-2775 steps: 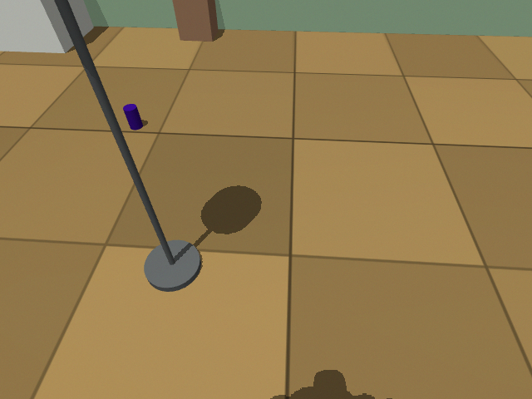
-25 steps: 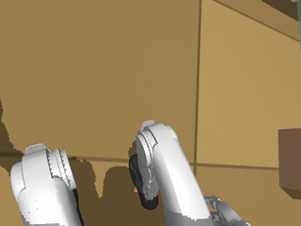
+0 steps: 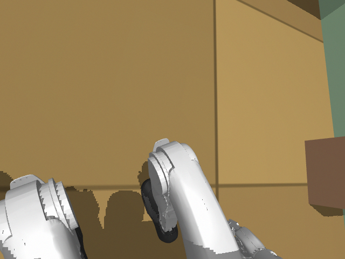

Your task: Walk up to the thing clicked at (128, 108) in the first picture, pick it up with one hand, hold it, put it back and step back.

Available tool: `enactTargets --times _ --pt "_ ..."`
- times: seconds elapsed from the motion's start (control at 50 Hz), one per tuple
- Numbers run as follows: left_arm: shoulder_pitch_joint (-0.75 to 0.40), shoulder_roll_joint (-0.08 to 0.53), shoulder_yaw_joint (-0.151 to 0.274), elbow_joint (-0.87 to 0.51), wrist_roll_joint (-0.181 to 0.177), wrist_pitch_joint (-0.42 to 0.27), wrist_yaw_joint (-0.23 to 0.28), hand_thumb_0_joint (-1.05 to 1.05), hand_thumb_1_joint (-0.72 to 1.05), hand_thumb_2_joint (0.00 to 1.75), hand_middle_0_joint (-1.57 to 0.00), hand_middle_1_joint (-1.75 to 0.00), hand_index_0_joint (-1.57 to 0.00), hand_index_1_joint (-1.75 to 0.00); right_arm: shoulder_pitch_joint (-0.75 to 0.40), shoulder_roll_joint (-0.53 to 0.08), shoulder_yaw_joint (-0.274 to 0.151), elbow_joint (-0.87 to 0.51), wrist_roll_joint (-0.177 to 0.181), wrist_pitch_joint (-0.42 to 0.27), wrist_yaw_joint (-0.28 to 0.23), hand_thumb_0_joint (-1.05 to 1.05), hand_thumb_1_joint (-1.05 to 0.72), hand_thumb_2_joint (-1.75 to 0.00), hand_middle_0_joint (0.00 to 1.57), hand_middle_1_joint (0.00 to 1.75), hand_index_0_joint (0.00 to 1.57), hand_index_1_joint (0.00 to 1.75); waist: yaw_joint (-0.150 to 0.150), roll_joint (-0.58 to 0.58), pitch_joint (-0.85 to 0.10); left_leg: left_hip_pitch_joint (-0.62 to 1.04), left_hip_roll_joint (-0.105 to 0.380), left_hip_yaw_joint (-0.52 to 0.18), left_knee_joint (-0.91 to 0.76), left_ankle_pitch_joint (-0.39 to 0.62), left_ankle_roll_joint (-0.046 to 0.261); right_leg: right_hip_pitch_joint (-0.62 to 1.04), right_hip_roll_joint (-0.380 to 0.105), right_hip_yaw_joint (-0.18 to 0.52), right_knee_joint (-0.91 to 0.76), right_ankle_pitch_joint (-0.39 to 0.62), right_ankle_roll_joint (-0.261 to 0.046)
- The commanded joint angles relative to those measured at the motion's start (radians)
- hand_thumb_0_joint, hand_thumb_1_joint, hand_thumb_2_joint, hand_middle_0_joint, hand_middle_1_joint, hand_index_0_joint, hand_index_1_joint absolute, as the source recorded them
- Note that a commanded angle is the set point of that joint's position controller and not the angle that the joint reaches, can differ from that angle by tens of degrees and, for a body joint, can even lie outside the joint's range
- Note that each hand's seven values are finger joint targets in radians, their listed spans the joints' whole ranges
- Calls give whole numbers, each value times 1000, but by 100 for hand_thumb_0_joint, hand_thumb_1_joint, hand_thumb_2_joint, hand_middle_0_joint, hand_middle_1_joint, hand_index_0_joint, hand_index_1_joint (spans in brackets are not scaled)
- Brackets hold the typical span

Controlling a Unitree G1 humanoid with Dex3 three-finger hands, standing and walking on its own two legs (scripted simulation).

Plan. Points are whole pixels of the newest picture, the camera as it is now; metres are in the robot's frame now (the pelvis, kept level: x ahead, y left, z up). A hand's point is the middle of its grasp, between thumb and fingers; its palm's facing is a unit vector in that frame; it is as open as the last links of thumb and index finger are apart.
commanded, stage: rest palm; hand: left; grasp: from above
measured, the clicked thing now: out of the picture +0.47 +0.40 -0.25
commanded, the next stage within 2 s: close in 0.98 s
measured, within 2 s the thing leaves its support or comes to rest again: neither
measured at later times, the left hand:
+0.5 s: hand out of the picture +0.45 +0.39 -0.20, palm faces -0.43 -0.14 -0.89, open 13.5 cm
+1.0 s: hand out of the picture +0.45 +0.40 -0.20, palm faces -0.43 -0.15 -0.89, open 13.1 cm
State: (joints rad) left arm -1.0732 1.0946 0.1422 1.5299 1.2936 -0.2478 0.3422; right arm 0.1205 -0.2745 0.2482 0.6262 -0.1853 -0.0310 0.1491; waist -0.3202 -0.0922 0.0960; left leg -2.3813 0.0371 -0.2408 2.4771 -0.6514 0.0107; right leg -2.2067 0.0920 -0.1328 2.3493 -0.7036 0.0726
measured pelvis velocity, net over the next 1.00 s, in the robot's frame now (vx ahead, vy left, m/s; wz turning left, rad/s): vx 0.00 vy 0.00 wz -0.02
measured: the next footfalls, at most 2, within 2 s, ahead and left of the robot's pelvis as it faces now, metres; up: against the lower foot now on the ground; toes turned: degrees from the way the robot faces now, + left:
none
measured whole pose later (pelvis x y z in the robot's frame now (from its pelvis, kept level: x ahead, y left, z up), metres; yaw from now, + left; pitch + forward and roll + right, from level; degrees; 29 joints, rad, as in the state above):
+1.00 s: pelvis +0.00 +0.00 +0.00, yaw -1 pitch +28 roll -14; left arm -1.05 1.15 0.14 1.54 1.25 -0.28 0.36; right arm 0.08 -0.31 0.30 0.62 -0.21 -0.06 0.14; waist -0.32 -0.13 0.14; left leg -2.36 0.04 -0.28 2.50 -0.67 0.00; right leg -2.19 0.11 -0.16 2.36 -0.70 0.07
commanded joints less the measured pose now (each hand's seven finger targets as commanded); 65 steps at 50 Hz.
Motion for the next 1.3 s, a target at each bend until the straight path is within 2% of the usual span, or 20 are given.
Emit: enactTargets --times 0.0,0.02,0.1,0.18,0.2,0.32,0.44,0.5,0.58,0.64,0.66,0.68,0.86,0.92,0.94,1.0,1.02,1.06,1.12,1.28 --pt "-235 294 40 -160 -38 4 21 0 -56 107 -8 -105 -7 -106 183 -325 -98 -2 7 -2 -21 0 -91 -90 20 30 20 30 -4 505 -658 607 21 90 -240 182 4 253 6 -105 -210 258 -95" --pt "-222 306 49 -165 -40 1 18 0 -56 106 -7 -103 -6 -105 176 -325 -96 -4 8 -1 -23 0 -90 -90 20 30 20 30 4 495 -659 604 21 90 -236 182 6 254 8 -106 -214 253 -95" --pt "-212 313 60 -184 -44 -21 10 0 -57 108 -8 -103 -6 -105 192 -329 -87 1 1 4 -20 0 -90 -90 20 30 20 30 -7 507 -675 637 26 88 -219 246 6 285 10 -109 -210 295 -91" --pt "-203 317 62 -172 -43 -50 18 0 -56 114 -9 -106 -7 -108 186 -333 -79 0 -3 10 -22 0 -90 -90 20 30 20 30 -8 494 -627 599 24 88 -223 202 5 281 13 -114 -219 259 -98" --pt "-205 322 60 -178 -41 -54 18 0 -57 116 -9 -105 -6 -108 178 -327 -77 5 -3 11 -22 0 -90 -90 20 30 20 30 0 500 -650 615 29 87 -221 197 8 281 16 -112 -218 257 -92" --pt "-218 318 52 -154 -30 -71 46 0 -55 120 -10 -108 -7 -111 164 -336 -74 9 -11 8 -22 0 -90 -90 20 30 20 30 -14 503 -637 619 34 83 -215 194 7 274 19 -120 -213 262 -89" --pt "-229 316 37 -117 -18 -67 76 0 -51 116 -10 -110 -8 -112 159 -339 -69 13 -14 -5 -22 0 -90 -90 20 30 20 30 -22 492 -599 602 34 79 -223 153 4 257 19 -127 -209 234 -91" --pt "-238 321 36 -115 -7 -57 85 0 -50 119 -11 -112 -9 -114 152 -344 -69 12 -17 -11 -21 0 -90 -90 20 30 20 30 -23 516 -616 636 37 70 -228 177 -1 245 20 -134 -194 247 -92" --pt "-249 325 32 -101 -14 -43 92 0 -50 118 -11 -113 -9 -115 148 -347 -67 9 -14 -22 -22 0 -90 -90 20 30 20 30 -30 507 -599 614 36 71 -225 163 0 243 19 -131 -198 243 -92" --pt "-235 342 33 -95 -17 -30 94 0 -48 119 -11 -115 -10 -116 133 -345 -60 6 -15 -28 -22 0 -90 -90 20 30 20 30 -15 512 -614 602 37 81 -213 172 2 263 23 -125 -204 256 -89" --pt "-243 344 33 -98 -21 -28 94 0 -48 119 -11 -115 -10 -116 140 -345 -58 4 -15 -30 -22 0 -90 -90 20 30 20 30 -26 500 -614 592 37 80 -207 174 4 273 22 -124 -204 261 -89" --pt "-232 352 38 -105 -24 -25 92 0 -48 118 -11 -115 -10 -116 137 -343 -57 6 -14 -32 -22 0 -90 -90 20 30 20 30 -12 499 -623 597 36 85 -209 177 6 284 23 -119 -208 263 -88" --pt "-221 333 18 -109 -53 -25 51 0 -48 117 -11 -115 -10 -116 130 -348 -57 -9 -13 -33 -25 0 -91 -90 20 30 20 30 -29 476 -615 568 39 75 -209 145 6 288 24 -125 -213 240 -89" --pt "-190 344 25 -108 -48 -28 44 0 -48 117 -11 -115 -10 -116 136 -347 -52 -2 -13 -28 -25 0 -91 -90 20 30 20 30 -13 494 -605 590 39 72 -212 172 3 289 24 -126 -204 253 -89" --pt "-198 343 31 -106 -59 -34 46 0 -46 118 -12 -116 -11 -117 132 -352 -52 1 -15 -25 -27 0 -90 -90 20 30 20 30 -14 479 -601 579 39 66 -215 162 1 276 24 -132 -204 241 -92" --pt "-199 342 27 -124 -46 -39 44 0 -46 121 -12 -117 -11 -118 139 -351 -47 0 -16 -19 -26 0 -90 -90 20 30 20 30 -19 504 -603 616 41 63 -222 202 -1 286 22 -133 -198 268 -90" --pt "-193 347 36 -122 -54 -42 45 0 -45 120 -12 -118 -11 -118 125 -350 -49 -1 -13 -16 -28 0 -90 -90 20 30 20 30 -6 511 -610 612 42 61 -227 195 -4 271 23 -134 -191 259 -93" --pt "-200 337 30 -116 -54 -46 46 0 -45 121 -12 -118 -11 -119 124 -353 -49 -7 -16 -13 -28 0 -90 -90 20 30 20 30 -18 501 -600 617 44 56 -226 190 -2 263 23 -138 -196 254 -92" --pt "-210 340 17 -121 -39 -51 46 0 -40 107 -11 -117 -13 -115 127 -350 -44 1 -16 -9 -29 0 -90 -90 20 30 20 30 -24 511 -602 611 43 65 -214 199 1 277 23 -131 -200 269 -89" --pt "-231 347 17 -110 -33 -55 60 0 -35 107 -15 -117 -17 -115 129 -353 -37 -4 -25 -7 -30 0 -90 -90 20 30 20 30 -36 496 -592 606 44 68 -208 192 6 285 26 -134 -209 267 -85"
